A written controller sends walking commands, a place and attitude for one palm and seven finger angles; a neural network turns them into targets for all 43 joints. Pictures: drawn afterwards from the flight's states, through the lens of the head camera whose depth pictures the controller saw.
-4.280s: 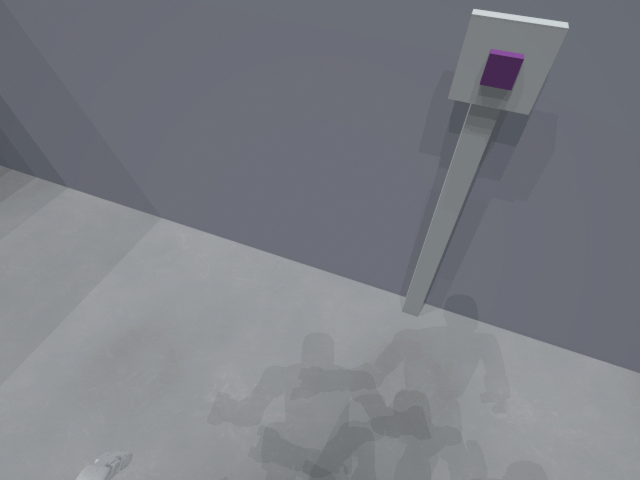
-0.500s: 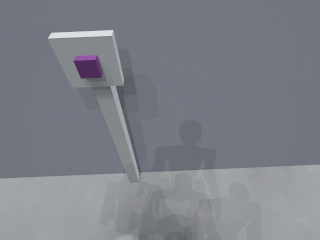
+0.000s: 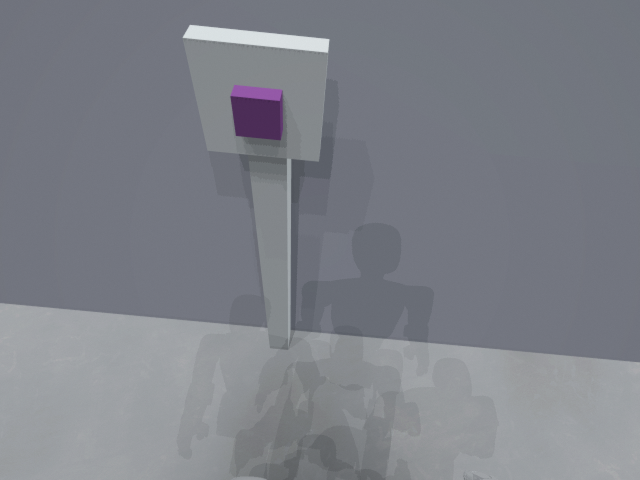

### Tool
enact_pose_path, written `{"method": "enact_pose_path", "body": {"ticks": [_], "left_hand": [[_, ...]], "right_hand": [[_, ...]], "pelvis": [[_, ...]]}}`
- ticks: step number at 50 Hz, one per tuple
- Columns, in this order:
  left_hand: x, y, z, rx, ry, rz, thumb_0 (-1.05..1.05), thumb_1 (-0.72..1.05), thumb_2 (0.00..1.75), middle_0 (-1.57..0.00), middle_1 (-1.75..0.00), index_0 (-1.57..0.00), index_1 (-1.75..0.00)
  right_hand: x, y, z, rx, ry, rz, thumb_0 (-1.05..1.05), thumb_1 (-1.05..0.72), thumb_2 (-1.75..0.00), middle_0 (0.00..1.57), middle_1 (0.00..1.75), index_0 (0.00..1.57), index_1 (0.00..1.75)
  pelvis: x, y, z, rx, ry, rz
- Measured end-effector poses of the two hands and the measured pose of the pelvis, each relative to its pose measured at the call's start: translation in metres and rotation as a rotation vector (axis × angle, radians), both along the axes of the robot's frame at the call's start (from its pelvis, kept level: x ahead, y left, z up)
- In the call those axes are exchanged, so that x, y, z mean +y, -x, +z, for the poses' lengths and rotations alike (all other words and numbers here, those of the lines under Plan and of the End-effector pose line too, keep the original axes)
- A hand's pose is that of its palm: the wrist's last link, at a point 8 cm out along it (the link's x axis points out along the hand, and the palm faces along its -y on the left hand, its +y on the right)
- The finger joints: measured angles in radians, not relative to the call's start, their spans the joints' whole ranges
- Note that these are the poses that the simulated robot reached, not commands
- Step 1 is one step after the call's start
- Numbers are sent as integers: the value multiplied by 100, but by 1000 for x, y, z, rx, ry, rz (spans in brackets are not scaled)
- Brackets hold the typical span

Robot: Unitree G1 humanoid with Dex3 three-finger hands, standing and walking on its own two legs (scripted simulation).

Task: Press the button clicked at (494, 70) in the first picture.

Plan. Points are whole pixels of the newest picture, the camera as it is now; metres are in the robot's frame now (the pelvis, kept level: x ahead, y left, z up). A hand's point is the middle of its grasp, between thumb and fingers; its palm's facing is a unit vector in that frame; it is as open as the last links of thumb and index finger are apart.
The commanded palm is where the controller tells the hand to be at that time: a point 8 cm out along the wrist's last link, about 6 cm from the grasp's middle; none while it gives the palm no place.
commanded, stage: come to a stop and stand still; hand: left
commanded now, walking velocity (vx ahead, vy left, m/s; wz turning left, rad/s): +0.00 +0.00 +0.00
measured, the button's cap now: (258, 111) +0.50 +0.15 +0.17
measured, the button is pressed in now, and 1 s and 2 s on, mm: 0 0 0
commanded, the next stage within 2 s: look again from close up in 0.80 s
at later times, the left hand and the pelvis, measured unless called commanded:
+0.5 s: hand out of the picture +0.00 +0.19 -0.16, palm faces -0.03 -0.97 -0.22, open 7.3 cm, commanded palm none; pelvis -0.04 +0.01 +0.01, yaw -3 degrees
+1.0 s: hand out of the picture -0.11 +0.15 -0.17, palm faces +0.00 -0.99 -0.13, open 7.4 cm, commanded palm none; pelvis -0.06 +0.00 +0.01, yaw -1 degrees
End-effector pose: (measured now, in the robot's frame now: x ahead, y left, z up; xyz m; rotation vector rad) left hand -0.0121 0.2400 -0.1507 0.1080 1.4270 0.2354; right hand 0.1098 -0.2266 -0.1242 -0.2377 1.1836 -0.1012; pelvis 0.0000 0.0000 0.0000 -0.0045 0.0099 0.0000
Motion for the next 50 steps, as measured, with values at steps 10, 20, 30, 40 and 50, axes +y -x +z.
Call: {"method": "enact_pose_path", "body": {"ticks": [10, 20, 30, 40, 50], "left_hand": [[33, -30, 15, -84, -20, -82, 0, 91, 90, -20, -30, -20, -30], [7, -32, 26, -147, -16, -163, 0, 91, 90, -20, -30, -20, -30], [-10, 21, 20, -67, 11, -145, 0, 92, 90, -20, -30, -20, -30], [-36, 88, 14, 83, 77, -83, 0, 91, 90, -20, -30, -20, -30], [-43, 97, 10, 68, 86, -85, 0, 91, 90, -20, -30, -20, -30]], "right_hand": [[20, 67, 7, 42, 7, -106, -1, -93, -89, 20, 30, 20, 30], [24, 151, -16, 150, -70, -198, 0, -92, -89, 20, 30, 20, 30], [32, 225, -14, 296, -103, -226, 0, -91, -89, 20, 30, 20, 30], [25, 247, -8, 360, -78, -230, 0, -91, -90, 20, 30, 20, 30], [25, 200, -15, 233, -85, -158, 0, -91, -90, 20, 30, 20, 30]], "pelvis": [[25, 12, 12, -17, 4, -36], [21, 33, 10, -40, -13, -51], [8, 53, 13, -52, -10, -49], [3, 60, 13, -33, -4, -42], [5, 61, 7, -30, 22, -20]]}}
